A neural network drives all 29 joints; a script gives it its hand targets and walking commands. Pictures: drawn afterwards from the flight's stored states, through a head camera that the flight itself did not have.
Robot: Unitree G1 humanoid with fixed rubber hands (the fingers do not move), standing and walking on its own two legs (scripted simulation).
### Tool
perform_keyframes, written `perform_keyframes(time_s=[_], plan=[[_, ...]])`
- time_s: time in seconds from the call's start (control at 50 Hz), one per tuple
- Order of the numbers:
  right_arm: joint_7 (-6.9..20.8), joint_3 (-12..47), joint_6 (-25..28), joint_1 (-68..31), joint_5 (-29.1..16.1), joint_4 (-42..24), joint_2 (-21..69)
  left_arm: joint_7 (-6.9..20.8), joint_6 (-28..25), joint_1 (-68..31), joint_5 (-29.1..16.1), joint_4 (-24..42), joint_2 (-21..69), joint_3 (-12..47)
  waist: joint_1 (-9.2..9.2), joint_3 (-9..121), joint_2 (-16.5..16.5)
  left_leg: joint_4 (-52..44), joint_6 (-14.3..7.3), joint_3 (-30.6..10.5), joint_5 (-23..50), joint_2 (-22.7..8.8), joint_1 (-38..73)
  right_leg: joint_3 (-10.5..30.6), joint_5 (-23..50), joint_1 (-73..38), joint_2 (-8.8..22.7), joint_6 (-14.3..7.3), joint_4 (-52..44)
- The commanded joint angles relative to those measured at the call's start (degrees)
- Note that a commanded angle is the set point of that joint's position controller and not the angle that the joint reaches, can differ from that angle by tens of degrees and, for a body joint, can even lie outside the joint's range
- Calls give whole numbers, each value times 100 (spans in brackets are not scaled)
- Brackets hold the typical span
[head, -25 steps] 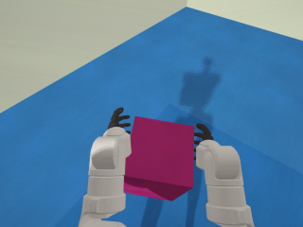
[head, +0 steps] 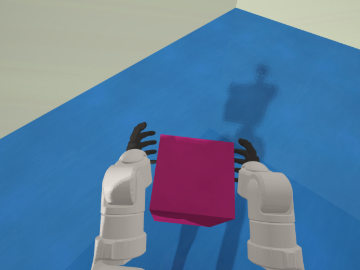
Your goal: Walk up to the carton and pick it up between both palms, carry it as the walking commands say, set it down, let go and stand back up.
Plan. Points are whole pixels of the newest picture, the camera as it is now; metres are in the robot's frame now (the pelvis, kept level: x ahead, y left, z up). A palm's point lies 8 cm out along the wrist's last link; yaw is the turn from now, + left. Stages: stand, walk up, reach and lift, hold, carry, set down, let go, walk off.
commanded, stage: carry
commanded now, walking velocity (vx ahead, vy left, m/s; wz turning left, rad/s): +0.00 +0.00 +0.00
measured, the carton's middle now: (188, 187) +0.32 +0.01 -0.01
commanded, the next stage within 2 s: none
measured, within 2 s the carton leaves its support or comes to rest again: neither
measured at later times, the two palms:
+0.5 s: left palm (179, 99) +0.49 +0.04 +0.11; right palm (270, 119) +0.46 -0.18 +0.09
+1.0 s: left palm (169, 87) +0.53 +0.07 +0.11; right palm (258, 104) +0.50 -0.15 +0.10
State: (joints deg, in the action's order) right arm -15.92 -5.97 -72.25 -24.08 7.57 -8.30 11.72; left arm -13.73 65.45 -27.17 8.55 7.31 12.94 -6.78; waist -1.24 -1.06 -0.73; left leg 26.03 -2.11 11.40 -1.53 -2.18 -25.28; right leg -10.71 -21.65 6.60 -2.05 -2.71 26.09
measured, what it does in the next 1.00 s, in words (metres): walks ahead: right foot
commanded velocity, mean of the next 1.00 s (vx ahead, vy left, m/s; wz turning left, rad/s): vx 0.00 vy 0.00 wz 0.00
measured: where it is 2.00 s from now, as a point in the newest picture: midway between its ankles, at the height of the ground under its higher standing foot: outside the picture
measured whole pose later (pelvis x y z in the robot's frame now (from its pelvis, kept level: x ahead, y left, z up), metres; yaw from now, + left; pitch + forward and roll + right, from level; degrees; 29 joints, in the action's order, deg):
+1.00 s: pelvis +0.20 -0.03 +0.02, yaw -2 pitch +5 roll -1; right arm -19.7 -5.2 -74.4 -25.0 7.0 -3.1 12.1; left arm -16.5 65.3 -28.2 9.3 0.5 13.3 -7.8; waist 0.2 3.1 -0.3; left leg 27.4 0.6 12.2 -15.2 -4.2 -9.4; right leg -7.2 -11.4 14.2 2.8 -0.2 31.1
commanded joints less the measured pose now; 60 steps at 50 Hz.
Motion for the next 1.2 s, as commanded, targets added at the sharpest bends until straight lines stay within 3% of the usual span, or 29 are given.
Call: perform_keyframes(time_s=[0.0, 0.02, 0.04, 0.06, 0.08, 0.14, 0.18, 0.22, 0.26, 0.28, 0.32, 0.38, 0.46, 0.5, 0.64, 0.78, 0.9, 0.94, 1.0, 1.02, 1.04, 1.06, 1.08, 1.1, 1.12, 1.14, 1.16, 1.18], plan=[[1927, 3270, 401, -3270, -2472, -806, 5609, 1751, 449, -1629, -2416, -441, 6311, 3522, 295, 3437, 1167, -172, -730, -2026, 5330, -2068, 4430, 373, 1327, 1254, 465, 353, 1866], [1930, 3242, 414, -3213, -2445, -627, 5582, 1782, 490, -1736, -2466, -534, 6227, 3544, 315, 3416, 1677, -79, -1137, -2448, 5905, -2280, 4953, 746, -1022, 2040, 188, 346, 2423], [1935, 3256, 419, -3257, -2466, -658, 5579, 1788, 487, -1647, -2400, -618, 6270, 3531, 272, 3303, 1301, -149, -1090, -2163, 5689, -2188, 4765, 1024, -1166, 2225, 363, 256, 2378], [1952, 3255, 432, -3288, -2488, -722, 5614, 1790, 465, -1591, -2409, -609, 6375, 3502, 243, 3169, 931, -240, -907, -1900, 5248, -2008, 4703, 1092, -1041, 2350, 466, 236, 1831], [1963, 3304, 458, -3508, -2520, -887, 5618, 1785, 439, -1711, -2455, -584, 6482, 3498, 232, 2997, 820, -302, -697, -1541, 5074, -1806, 4504, 952, -726, 2247, 467, 289, 1131], [1984, 3345, 458, -3719, -2570, -1082, 5668, 1725, 412, -1578, -2408, -757, 6579, 3369, 244, 3187, 963, -275, -283, -742, 4637, -1362, 4004, 352, 416, 1324, 211, 408, 287], [1998, 3332, 435, -3754, -2554, -1042, 5640, 1725, 412, -1534, -2376, -842, 6629, 3347, 184, 3231, 832, -89, -69, -404, 4004, -1158, 3608, 169, 1710, 700, 314, 437, -384], [2002, 3321, 397, -3781, -2552, -842, 5664, 1762, 448, -1584, -2345, -921, 6583, 3282, 163, 3182, 487, 26, 170, -319, 2366, -974, 2769, 392, 3131, -88, 802, 362, -520], [1968, 3360, 333, -3873, -2595, -579, 5791, 1805, 476, -1657, -2239, -1104, 6450, 3159, 170, 3016, -159, 467, 376, -217, 529, -621, 1783, 999, 5799, -759, 1502, 82, 126], [1960, 3363, 298, -3972, -2626, -517, 5790, 1820, 493, -1653, -2218, -1231, 6441, 3046, 148, 2905, -396, 584, 436, -264, -79, -586, 1455, 1126, 6276, -991, 1687, -59, 214], [1972, 3351, 248, -4085, -2634, -325, 5805, 1851, 517, -1669, -2177, -1442, 6420, 2876, 108, 2758, -662, 642, 475, -264, -783, -542, 1170, 1180, 6443, -1106, 1757, -163, 230], [1987, 3304, 242, -4318, -2634, -158, 5896, 1859, 496, -1927, -2212, -1478, 6477, 2825, 113, 2597, -659, 372, 486, -193, -511, -548, 1401, 1044, 6377, -935, 1615, -81, 381], [1975, 3191, 285, -4484, -2643, -134, 5920, 1830, 480, -2072, -2252, -1526, 6582, 2815, 109, 2783, -254, 522, 424, -242, 1055, -682, 1868, 958, 5996, -695, 1398, -12, 611], [1955, 3170, 317, -4492, -2615, -199, 5920, 1824, 467, -2127, -2296, -1457, 6635, 2868, 107, 2851, -73, 602, 390, -298, 1496, -746, 1971, 950, 5727, -609, 1318, -2, 633], [1884, 3207, 369, -4288, -2549, -414, 5909, 1815, 424, -2029, -2384, -1235, 6652, 2999, 98, 2828, -110, 437, 338, -251, 1475, -656, 1941, 926, 5790, -721, 1211, -26, 612], [1888, 3251, 395, -4064, -2546, -500, 5877, 1805, 402, -1860, -2369, -1177, 6675, 3095, 126, 2780, 217, 578, 233, -244, 2927, -719, 2467, 622, 4684, -234, 866, 113, 400], [1889, 3313, 403, -4024, -2578, -522, 5903, 1808, 363, -1830, -2376, -1156, 6628, 3102, 109, 2670, -207, 221, 329, -16, 1478, -384, 1661, 758, 6217, -1003, 1065, -34, 682], [1904, 3333, 409, -4027, -2605, -527, 5903, 1793, 346, -1808, -2355, -1135, 6620, 3101, 119, 2706, -18, 83, 279, -84, 2252, -469, 2182, 661, 5518, -503, 949, 34, 781], [1940, 3333, 425, -3951, -2627, -504, 5889, 1777, 334, -1772, -2324, -1142, 6700, 3162, 178, 2687, 677, 641, 37, -345, 4998, -846, 3634, 163, 2784, 928, 442, 263, 270], [1949, 3340, 433, -3915, -2628, -490, 5898, 1782, 325, -1802, -2344, -1154, 6735, 3206, 200, 2659, 762, 841, 12, -320, 5312, -834, 3814, 1, 2415, 1063, 326, 293, -72], [1949, 3343, 445, -3888, -2621, -493, 5908, 1792, 315, -1861, -2376, -1156, 6746, 3240, 223, 2638, 688, 955, 44, -269, 5060, -749, 3646, -52, 2725, 836, 309, 296, -318], [1941, 3341, 461, -3884, -2612, -514, 5908, 1803, 305, -1915, -2401, -1146, 6730, 3248, 226, 2643, 450, 1088, 132, -187, 4336, -620, 3130, 13, 3670, 274, 396, 275, -343], [1930, 3337, 475, -3915, -2606, -552, 5900, 1809, 291, -1890, -2404, -1144, 6703, 3228, 175, 2634, 39, 1158, 251, -18, 2979, -420, 2233, 232, 5151, -621, 604, 185, -227], [1922, 3328, 483, -3943, -2597, -581, 5904, 1809, 276, -1837, -2402, -1153, 6673, 3194, 115, 2563, -410, 956, 342, 170, 1012, -180, 1027, 607, 6729, -1696, 950, -16, 155], [1922, 3327, 475, -3954, -2590, -559, 5941, 1810, 269, -1792, -2384, -1161, 6625, 3149, 57, 2428, -862, 719, 365, 239, -1493, 65, -154, 1075, 8022, -2573, 1393, -312, 632], [1918, 3332, 459, -3940, -2592, -489, 5934, 1810, 257, -1710, -2340, -1198, 6547, 3064, 8, 2427, -935, 287, 379, 179, -2292, 144, -431, 1241, 8548, -2856, 1611, -496, 847], [1934, 3342, 459, -3877, -2586, -392, 5939, 1801, 223, -1676, -2274, -1224, 6508, 3009, 48, 2553, -807, -400, 368, 86, -1572, 80, 357, 1068, 7988, -2348, 1605, -406, 942], [1961, 3377, 499, -3924, -2578, -390, 5945, 1794, 181, -1660, -2238, -1228, 6510, 2988, 99, 2756, -615, -933, 306, -67, 49, -138, 1795, 806, 6641, -1186, 1447, -126, 972]])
